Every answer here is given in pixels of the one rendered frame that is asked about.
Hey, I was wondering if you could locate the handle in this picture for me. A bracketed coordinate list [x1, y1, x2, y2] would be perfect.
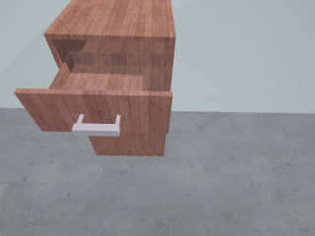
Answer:
[72, 114, 121, 137]

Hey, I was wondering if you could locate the cabinet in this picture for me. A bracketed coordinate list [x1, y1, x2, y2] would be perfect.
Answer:
[43, 0, 176, 156]

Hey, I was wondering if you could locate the drawer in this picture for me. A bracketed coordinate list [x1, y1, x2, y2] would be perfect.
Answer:
[14, 51, 173, 134]

